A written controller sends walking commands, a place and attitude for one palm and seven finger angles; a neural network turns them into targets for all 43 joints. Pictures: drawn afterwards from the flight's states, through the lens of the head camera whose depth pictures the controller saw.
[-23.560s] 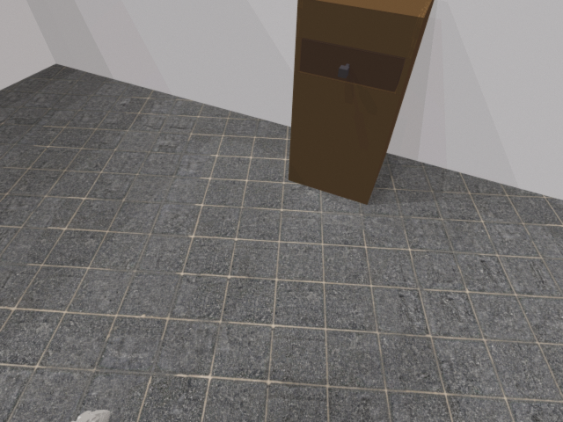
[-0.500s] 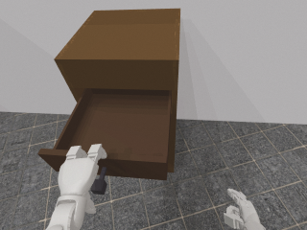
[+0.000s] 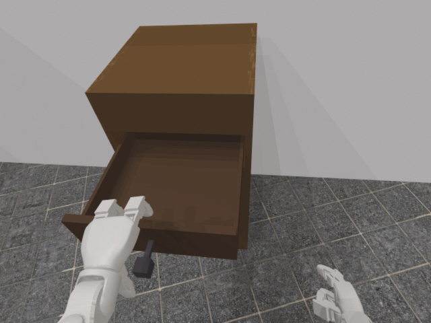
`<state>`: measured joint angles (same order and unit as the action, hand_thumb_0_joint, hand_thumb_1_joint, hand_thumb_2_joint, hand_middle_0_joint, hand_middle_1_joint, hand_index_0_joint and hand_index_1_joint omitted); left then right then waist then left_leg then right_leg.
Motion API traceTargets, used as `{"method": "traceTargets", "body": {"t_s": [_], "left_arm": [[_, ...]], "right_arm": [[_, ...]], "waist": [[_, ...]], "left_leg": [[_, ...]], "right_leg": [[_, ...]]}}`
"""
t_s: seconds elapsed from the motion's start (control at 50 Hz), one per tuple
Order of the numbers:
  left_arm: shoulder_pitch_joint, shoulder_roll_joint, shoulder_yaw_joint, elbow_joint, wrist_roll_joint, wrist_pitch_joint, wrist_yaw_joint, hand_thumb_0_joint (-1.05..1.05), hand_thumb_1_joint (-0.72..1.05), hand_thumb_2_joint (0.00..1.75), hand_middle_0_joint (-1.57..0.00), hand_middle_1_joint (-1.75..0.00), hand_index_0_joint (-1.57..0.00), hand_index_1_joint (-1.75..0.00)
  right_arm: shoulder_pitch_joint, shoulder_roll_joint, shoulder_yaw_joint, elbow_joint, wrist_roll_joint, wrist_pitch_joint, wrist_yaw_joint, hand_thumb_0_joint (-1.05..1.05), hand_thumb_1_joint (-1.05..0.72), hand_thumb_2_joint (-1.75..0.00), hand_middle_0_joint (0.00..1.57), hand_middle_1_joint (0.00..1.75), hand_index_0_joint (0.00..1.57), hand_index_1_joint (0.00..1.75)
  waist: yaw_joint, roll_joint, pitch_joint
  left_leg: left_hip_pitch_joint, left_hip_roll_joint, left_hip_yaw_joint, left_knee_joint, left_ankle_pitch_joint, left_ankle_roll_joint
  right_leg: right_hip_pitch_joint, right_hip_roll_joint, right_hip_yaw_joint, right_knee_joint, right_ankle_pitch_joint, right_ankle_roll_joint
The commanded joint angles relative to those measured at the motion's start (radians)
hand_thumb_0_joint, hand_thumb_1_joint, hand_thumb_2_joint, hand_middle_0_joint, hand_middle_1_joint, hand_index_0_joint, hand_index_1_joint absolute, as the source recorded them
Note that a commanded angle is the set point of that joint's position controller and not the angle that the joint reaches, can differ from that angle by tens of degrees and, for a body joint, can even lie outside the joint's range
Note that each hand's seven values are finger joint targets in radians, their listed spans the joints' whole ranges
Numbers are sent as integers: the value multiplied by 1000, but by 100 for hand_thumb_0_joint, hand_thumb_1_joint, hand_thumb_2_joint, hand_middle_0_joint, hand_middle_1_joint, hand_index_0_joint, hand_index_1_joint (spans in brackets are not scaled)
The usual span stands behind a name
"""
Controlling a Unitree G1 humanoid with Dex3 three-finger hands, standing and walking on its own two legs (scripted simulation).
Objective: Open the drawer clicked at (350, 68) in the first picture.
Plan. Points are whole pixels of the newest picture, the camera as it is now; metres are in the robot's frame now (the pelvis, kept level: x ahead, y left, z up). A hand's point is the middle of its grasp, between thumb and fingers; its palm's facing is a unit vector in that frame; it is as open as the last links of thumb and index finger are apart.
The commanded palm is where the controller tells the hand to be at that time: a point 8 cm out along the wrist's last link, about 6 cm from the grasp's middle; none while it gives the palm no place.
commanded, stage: lift the hand off the handle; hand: left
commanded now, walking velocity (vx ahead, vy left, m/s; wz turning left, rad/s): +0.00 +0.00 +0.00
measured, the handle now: (146, 259) +0.26 +0.20 -0.08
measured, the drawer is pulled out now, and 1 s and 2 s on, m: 0.30 0.30 0.30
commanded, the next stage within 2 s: draw the hand back to the body in 0.56 s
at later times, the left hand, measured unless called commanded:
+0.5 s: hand (120, 237) +0.23 +0.20 +0.07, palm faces +0.08 -0.15 -0.99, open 13.9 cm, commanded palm +0.20 +0.20 +0.13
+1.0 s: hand (102, 239) +0.22 +0.22 +0.08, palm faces +0.06 -0.12 -0.99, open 13.9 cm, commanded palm +0.19 +0.22 +0.15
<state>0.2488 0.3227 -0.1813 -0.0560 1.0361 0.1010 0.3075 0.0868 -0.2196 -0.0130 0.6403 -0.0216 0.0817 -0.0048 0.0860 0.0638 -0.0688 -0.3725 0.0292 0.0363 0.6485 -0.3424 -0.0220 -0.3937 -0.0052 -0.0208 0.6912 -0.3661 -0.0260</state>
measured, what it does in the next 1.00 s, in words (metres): stands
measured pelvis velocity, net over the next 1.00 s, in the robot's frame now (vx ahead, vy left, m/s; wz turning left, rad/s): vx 0.00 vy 0.00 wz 0.00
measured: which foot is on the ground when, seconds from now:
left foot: down 0.00-1.00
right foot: down 0.00-1.00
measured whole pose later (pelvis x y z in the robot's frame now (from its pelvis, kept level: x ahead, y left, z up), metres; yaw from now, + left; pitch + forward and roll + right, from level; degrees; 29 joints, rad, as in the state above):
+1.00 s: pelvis +0.00 +0.00 +0.01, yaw +0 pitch +1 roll +1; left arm 0.31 0.40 -0.11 -0.25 0.96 0.12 0.16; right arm 0.07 -0.23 0.01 0.64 -0.01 0.09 0.01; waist 0.10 0.09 -0.03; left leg -0.23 0.03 0.04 0.50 -0.28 -0.02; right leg -0.25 0.00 -0.02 0.54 -0.30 -0.02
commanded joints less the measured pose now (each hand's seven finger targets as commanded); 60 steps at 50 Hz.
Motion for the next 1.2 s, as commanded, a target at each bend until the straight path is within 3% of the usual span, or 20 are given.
{"method": "traceTargets", "body": {"t_s": [0.0,0.04,0.08,0.16,0.24,0.34,0.36,0.52,0.64,0.72,0.74,0.76,0.78,0.84,0.86,0.96,1.02,1.08,1.12,1.18], "left_arm": [[-135,139,103,-255,3,-2,30,0,-50,30,-30,-120,-30,-120],[-98,139,106,-259,2,3,21,0,-50,30,-30,-120,-30,-120],[-98,134,101,-261,-3,8,9,0,-50,30,-30,-120,-30,-120],[-134,166,129,-289,-11,14,-6,0,-50,30,-30,-120,-30,-120],[-191,145,92,-319,-13,12,-28,0,-50,30,-30,-120,-30,-120],[-100,149,105,-343,-26,1,-50,0,-50,30,-30,-120,-30,-120],[-120,170,126,-343,-33,1,-53,0,-50,30,-30,-120,-30,-120],[-113,161,121,-325,-32,20,-70,0,-50,30,-30,-120,-30,-120],[-137,130,76,-369,-18,3,-71,0,-50,30,-30,-120,-30,-120],[-104,196,160,-378,-23,-1,-59,0,-50,30,-30,-120,-30,-120],[-102,177,137,-388,-18,0,-60,0,-50,30,-30,-120,-30,-120],[-94,213,182,-373,-29,-1,-56,0,-50,30,-30,-120,-30,-120],[-72,186,155,-374,-25,5,-59,0,-50,30,-30,-120,-30,-120],[-96,190,152,-411,-40,15,-74,0,-50,30,-30,-120,-30,-120],[-86,221,186,-392,-52,15,-80,0,-50,30,-30,-120,-30,-120],[-66,237,201,-408,-73,-1,-115,0,-50,30,-30,-120,-30,-120],[-34,257,228,-458,-80,-20,-121,0,-50,30,-30,-120,-30,-120],[7,258,242,-461,-89,-37,-124,0,-50,30,-30,-120,-30,-120],[33,306,303,-460,-99,-39,-120,0,-50,30,-30,-120,-30,-120],[37,290,290,-493,-109,-53,-124,0,-50,30,-30,-120,-30,-120]], "right_arm": [[-158,-82,-25,-167,6,-55,-6,0,-90,-90,20,30,20,30],[-156,-81,-17,-172,4,-57,-3,0,-90,-90,20,30,20,30],[-166,-84,-15,-170,6,-53,0,0,-90,-90,20,30,20,30],[-176,-84,-15,-165,11,-48,-2,0,-90,-90,20,30,20,30],[-177,-84,-8,-170,7,-50,-4,0,-90,-90,20,30,20,30],[-170,-80,-8,-175,8,-55,3,0,-90,-90,20,30,20,30],[-186,-84,-11,-165,13,-48,2,0,-90,-90,20,30,20,30],[-206,-87,-4,-173,19,-43,10,0,-90,-90,20,30,20,30],[-180,-80,-6,-176,11,-50,14,0,-90,-90,20,30,20,30],[-204,-85,-7,-176,15,-45,12,0,-90,-90,20,30,20,30],[-191,-81,-1,-176,11,-48,14,0,-90,-90,20,30,20,30],[-201,-82,-6,-166,19,-45,11,0,-90,-90,20,30,20,30],[-197,-84,-3,-174,15,-44,13,0,-90,-90,20,30,20,30],[-201,-87,0,-180,17,-45,12,0,-90,-90,20,30,20,30],[-212,-88,-4,-173,21,-42,6,0,-90,-90,20,30,20,30],[-206,-94,-1,-174,19,-46,-2,0,-90,-90,20,30,20,30],[-212,-102,0,-191,18,-52,-2,0,-90,-90,20,30,20,30],[-185,-102,0,-193,14,-50,-4,0,-90,-90,20,30,20,30],[-205,-109,1,-194,19,-53,-6,0,-90,-90,20,30,20,30],[-180,-109,-4,-196,16,-51,-6,0,-90,-90,20,30,20,30]], "waist": [[9,-45,-187],[13,-85,-184],[10,-75,-142],[7,-70,-138],[1,-57,-142],[18,-65,-164],[13,-65,-129],[19,-73,-97],[18,-47,-164],[29,-48,-134],[30,-43,-152],[30,-40,-123],[33,-33,-121],[26,-42,-132],[23,-58,-108],[20,-71,-92],[26,-24,-112],[29,-56,-97],[30,-39,-88],[25,-40,-97]], "left_leg": [[125,-51,6,-82,257,40],[119,-51,8,-81,277,43],[116,-51,9,-93,272,42],[135,-50,8,-111,262,42],[155,-51,5,-122,243,48],[177,-50,8,-129,312,47],[173,-49,5,-144,303,41],[171,-45,5,-171,278,38],[200,-46,8,-160,305,45],[189,-44,4,-175,308,34],[192,-43,11,-170,308,41],[189,-43,9,-179,309,36],[184,-45,11,-179,301,37],[198,-41,11,-183,291,44],[194,-42,8,-192,284,41],[206,-42,7,-194,275,46],[220,-38,4,-189,295,42],[204,-40,8,-187,290,44],[208,-36,1,-183,289,39],[210,-35,6,-181,295,41]], "right_leg": [[91,25,24,-132,297,-5],[104,23,22,-130,324,-1],[99,25,23,-143,324,0],[116,26,31,-167,309,-2],[111,19,25,-184,262,2],[155,19,18,-182,343,0],[154,25,24,-196,342,-2],[161,28,28,-223,297,-3],[165,22,15,-208,304,-4],[184,29,30,-220,320,-10],[182,19,17,-214,319,-5],[187,27,31,-224,329,-9],[179,25,20,-219,310,-5],[185,16,20,-233,299,-2],[191,22,22,-240,300,-2],[189,15,23,-261,293,3],[199,13,32,-260,317,0],[192,6,15,-256,316,7],[196,9,42,-266,324,1],[188,1,22,-260,326,8]]}}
